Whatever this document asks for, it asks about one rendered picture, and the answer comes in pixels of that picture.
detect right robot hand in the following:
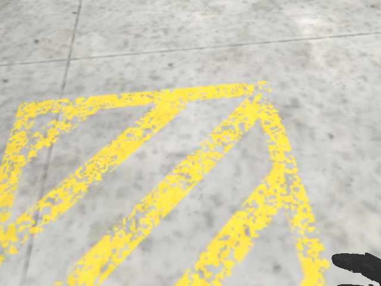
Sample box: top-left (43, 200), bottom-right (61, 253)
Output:
top-left (332, 253), bottom-right (381, 286)

